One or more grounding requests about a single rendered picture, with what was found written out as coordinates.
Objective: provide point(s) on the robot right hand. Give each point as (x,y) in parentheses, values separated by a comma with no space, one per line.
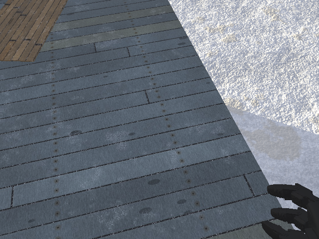
(306,221)

